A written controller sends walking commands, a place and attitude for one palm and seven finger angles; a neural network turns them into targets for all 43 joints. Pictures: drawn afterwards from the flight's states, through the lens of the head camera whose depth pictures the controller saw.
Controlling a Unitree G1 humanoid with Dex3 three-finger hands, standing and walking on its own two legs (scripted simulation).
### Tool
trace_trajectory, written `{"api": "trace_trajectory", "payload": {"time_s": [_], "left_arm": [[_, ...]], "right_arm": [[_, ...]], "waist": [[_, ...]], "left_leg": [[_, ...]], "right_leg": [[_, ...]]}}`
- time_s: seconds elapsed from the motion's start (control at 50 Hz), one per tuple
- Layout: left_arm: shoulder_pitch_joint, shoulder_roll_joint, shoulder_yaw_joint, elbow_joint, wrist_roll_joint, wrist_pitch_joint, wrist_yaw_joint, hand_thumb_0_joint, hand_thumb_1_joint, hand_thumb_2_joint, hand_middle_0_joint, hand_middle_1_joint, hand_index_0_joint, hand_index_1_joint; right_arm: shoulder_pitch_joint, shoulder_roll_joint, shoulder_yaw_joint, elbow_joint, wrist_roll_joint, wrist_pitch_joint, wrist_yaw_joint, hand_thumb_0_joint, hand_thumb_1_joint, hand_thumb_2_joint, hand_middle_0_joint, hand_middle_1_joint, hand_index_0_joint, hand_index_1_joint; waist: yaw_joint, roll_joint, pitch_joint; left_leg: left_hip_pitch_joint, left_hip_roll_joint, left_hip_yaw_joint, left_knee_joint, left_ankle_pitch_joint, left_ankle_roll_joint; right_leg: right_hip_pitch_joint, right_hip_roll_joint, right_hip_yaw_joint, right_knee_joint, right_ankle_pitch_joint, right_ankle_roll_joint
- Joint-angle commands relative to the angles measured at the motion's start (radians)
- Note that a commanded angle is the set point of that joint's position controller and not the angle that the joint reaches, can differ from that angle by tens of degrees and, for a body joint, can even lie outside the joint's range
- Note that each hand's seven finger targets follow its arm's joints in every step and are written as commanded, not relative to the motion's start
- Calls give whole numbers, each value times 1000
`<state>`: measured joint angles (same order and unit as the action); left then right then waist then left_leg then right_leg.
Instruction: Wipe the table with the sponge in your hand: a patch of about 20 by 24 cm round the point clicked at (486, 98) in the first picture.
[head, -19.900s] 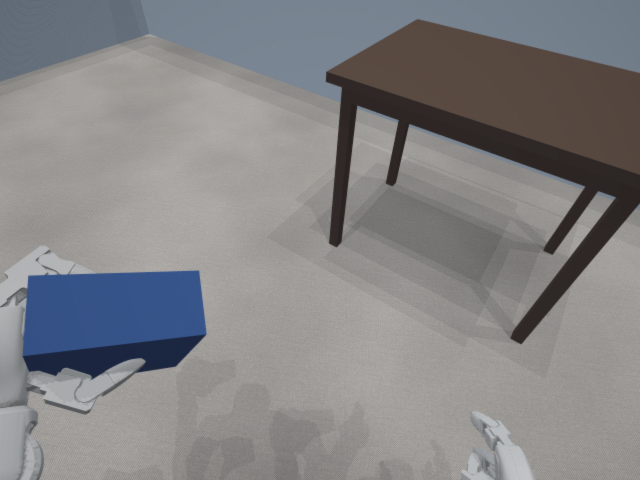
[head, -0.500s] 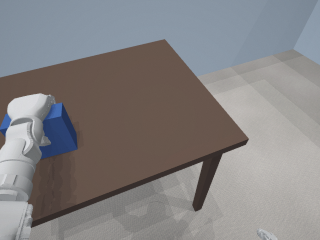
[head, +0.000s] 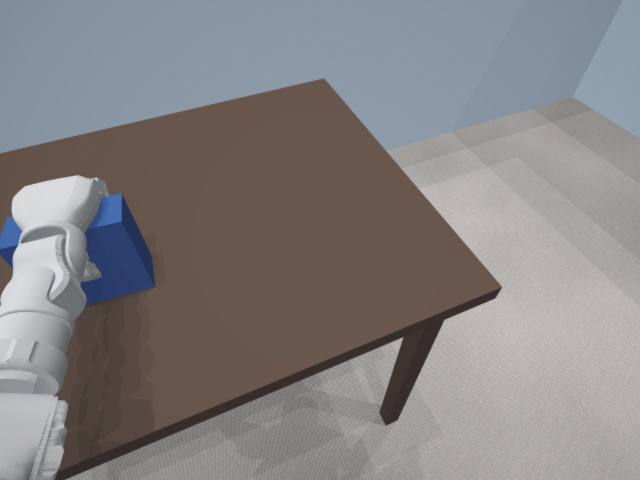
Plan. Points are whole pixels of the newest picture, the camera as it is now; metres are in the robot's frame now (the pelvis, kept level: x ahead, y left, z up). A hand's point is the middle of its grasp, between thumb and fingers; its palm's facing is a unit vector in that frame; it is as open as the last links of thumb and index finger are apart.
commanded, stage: slide across to the middle lane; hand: left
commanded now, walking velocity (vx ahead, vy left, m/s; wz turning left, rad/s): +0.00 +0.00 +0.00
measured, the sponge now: (93, 265) +0.37 +0.35 +0.04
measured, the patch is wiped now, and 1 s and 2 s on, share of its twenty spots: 0.50 0.60 0.75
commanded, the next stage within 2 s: wipe back along the middle lane in 0.36 s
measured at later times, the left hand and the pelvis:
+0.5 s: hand (131, 221) +0.41 +0.29 +0.09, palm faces -0.02 -0.01 -1.00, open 10.0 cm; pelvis +0.02 +0.00 +0.00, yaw +1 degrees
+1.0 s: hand (140, 243) +0.38 +0.26 +0.09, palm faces +0.01 -0.01 -1.00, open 10.0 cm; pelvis +0.02 -0.01 +0.00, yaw +1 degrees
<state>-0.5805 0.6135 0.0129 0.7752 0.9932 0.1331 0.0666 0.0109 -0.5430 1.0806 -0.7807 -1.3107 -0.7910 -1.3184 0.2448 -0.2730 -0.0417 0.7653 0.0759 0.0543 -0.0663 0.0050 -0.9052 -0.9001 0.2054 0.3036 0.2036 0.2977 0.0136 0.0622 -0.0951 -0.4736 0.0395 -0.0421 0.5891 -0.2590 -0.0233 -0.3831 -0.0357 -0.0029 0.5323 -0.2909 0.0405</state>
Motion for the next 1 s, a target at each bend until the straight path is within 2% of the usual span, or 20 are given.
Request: {"api": "trace_trajectory", "payload": {"time_s": [0.0, 0.04, 0.08, 0.22, 0.28, 0.34, 0.38, 0.4, 0.44, 0.48, 0.52, 0.58, 0.62, 0.68, 0.7, 0.76, 0.82, 0.88, 0.94, 0.98], "left_arm": [[-397, 191, 25, -210, 0, 18, 23, 0, 100, 1300, -1200, -1600, -1200, -1600], [-425, 143, -24, -238, 7, 40, 21, 0, 100, 1300, -1200, -1600, -1200, -1600], [-427, 155, 0, -255, 4, 51, 19, 0, 100, 1300, -1200, -1600, -1200, -1600], [-440, 36, -91, -291, 3, 110, 14, 0, 100, 1300, -1200, -1600, -1200, -1600], [-428, 90, -25, -267, 14, 142, 31, 0, 100, 1300, -1200, -1600, -1200, -1600], [-406, 19, -76, -279, 16, 173, 34, 0, 100, 1300, -1200, -1600, -1200, -1600], [-392, 71, -23, -276, 27, 191, 42, 0, 100, 1300, -1200, -1600, -1200, -1600], [-403, 3, -84, -281, 19, 201, 40, 0, 100, 1300, -1200, -1600, -1200, -1600], [-376, 8, -73, -276, 15, 215, 36, 0, 100, 1300, -1200, -1600, -1200, -1600], [-286, 63, -13, -296, 14, 231, 29, 0, 100, 1300, -1200, -1600, -1200, -1600], [-288, -23, -93, -313, 10, 244, 13, 0, 100, 1300, -1200, -1600, -1200, -1600], [-201, -7, -64, -380, 6, 252, -1, 0, 100, 1300, -1200, -1600, -1200, -1600], [-142, -30, -82, -413, -2, 259, -10, 0, 100, 1300, -1200, -1600, -1200, -1600], [-81, -25, -65, -437, -8, 274, -23, 0, 100, 1300, -1200, -1600, -1200, -1600], [-84, -69, -113, -453, -13, 276, -26, 0, 100, 1300, -1200, -1600, -1200, -1600], [-89, -68, -115, -436, -17, 290, -26, 0, 100, 1300, -1200, -1600, -1200, -1600], [-95, -95, -145, -441, -14, 299, -30, 0, 100, 1300, -1200, -1600, -1200, -1600], [-32, -70, -112, -441, -8, 305, -32, 0, 100, 1300, -1200, -1600, -1200, -1600], [-42, -102, -146, -463, -17, 305, -40, 0, 100, 1300, -1200, -1600, -1200, -1600], [19, -49, -85, -474, -15, 309, -39, 0, 100, 1300, -1200, -1600, -1200, -1600]], "right_arm": [[-86, -142, -33, -128, 4, -56, -6, 0, -900, -900, 200, 300, 200, 300], [-99, -133, -30, -130, 7, -60, -3, 0, -900, -900, 200, 300, 200, 300], [-116, -129, -26, -134, 8, -64, -4, 0, -900, -900, 200, 300, 200, 300], [-141, -118, -15, -153, 6, -60, 9, 0, -900, -900, 200, 300, 200, 300], [-151, -123, -12, -148, -2, -53, 11, 0, -900, -900, 200, 300, 200, 300], [-165, -115, -10, -162, -3, -46, 21, 0, -900, -900, 200, 300, 200, 300], [-175, -120, -8, -160, -7, -38, 21, 0, -900, -900, 200, 300, 200, 300], [-174, -115, -7, -169, -7, -37, 23, 0, -900, -900, 200, 300, 200, 300], [-180, -114, -9, -166, -5, -34, 27, 0, -900, -900, 200, 300, 200, 300], [-199, -121, -5, -176, -8, -25, 30, 0, -900, -900, 200, 300, 200, 300], [-205, -111, -2, -185, -2, -21, 33, 0, -900, -900, 200, 300, 200, 300], [-224, -118, -4, -201, -4, -16, 40, 0, -900, -900, 200, 300, 200, 300], [-228, -114, -3, -209, -3, -14, 43, 0, -900, -900, 200, 300, 200, 300], [-251, -121, 0, -213, -1, -6, 42, 0, -900, -900, 200, 300, 200, 300], [-250, -116, 3, -220, 1, -8, 41, 0, -900, -900, 200, 300, 200, 300], [-261, -117, 5, -209, 7, -6, 34, 0, -900, -900, 200, 300, 200, 300], [-268, -115, 9, -212, 10, -9, 29, 0, -900, -900, 200, 300, 200, 300], [-275, -121, 7, -214, 5, -5, 29, 0, -900, -900, 200, 300, 200, 300], [-281, -113, 12, -223, 9, -8, 29, 0, -900, -900, 200, 300, 200, 300], [-289, -119, 8, -225, 5, -7, 31, 0, -900, -900, 200, 300, 200, 300]], "waist": [[-21, -3, -242], [-29, 14, -245], [-17, 33, -253], [-19, 15, -290], [0, -5, -301], [-1, -22, -311], [16, -30, -328], [-1, -36, -318], [3, -52, -316], [35, -26, -333], [12, -46, -298], [36, -38, -318], [31, -68, -318], [38, -88, -258], [27, -86, -242], [22, -102, -196], [21, -95, -196], [39, -91, -219], [29, -102, -215], [49, -105, -225]], "left_leg": [[258, -49, 27, -79, 200, 70], [277, -48, 24, -86, 194, 67], [287, -47, 18, -91, 214, 63], [325, -45, 9, -79, 288, 53], [318, -44, 10, -75, 329, 52], [320, -47, 22, -62, 362, 51], [317, -46, 18, -65, 394, 47], [318, -50, 25, -58, 391, 52], [314, -49, 31, -54, 392, 52], [312, -54, 29, -55, 435, 50], [307, -55, 35, -50, 422, 55], [315, -56, 31, -50, 440, 58], [311, -60, 42, -38, 454, 63], [281, -62, 42, -52, 400, 62], [279, -65, 45, -53, 383, 65], [264, -64, 47, -64, 310, 61], [264, -67, 46, -66, 287, 61], [269, -68, 46, -61, 298, 61], [263, -69, 49, -56, 292, 61], [265, -67, 45, -56, 303, 61]], "right_leg": [[21, 62, -63, -80, 189, -88], [8, 59, -65, -80, 178, -87], [19, 60, -63, -79, 189, -94], [36, 58, -75, -64, 243, -95], [63, 60, -73, -62, 281, -99], [82, 54, -77, -55, 333, -93], [105, 57, -76, -48, 358, -97], [103, 56, -79, -49, 369, -93], [111, 53, -79, -48, 391, -89], [156, 52, -75, -42, 433, -94], [136, 51, -84, -41, 428, -89], [165, 52, -80, -38, 445, -92], [184, 48, -84, -29, 496, -86], [172, 51, -80, -41, 460, -86], [166, 50, -86, -41, 448, -83], [133, 50, -84, -53, 376, -80], [128, 49, -82, -51, 348, -82], [146, 51, -76, -47, 368, -87], [147, 47, -79, -43, 373, -82], [164, 49, -75, -43, 385, -85]]}}
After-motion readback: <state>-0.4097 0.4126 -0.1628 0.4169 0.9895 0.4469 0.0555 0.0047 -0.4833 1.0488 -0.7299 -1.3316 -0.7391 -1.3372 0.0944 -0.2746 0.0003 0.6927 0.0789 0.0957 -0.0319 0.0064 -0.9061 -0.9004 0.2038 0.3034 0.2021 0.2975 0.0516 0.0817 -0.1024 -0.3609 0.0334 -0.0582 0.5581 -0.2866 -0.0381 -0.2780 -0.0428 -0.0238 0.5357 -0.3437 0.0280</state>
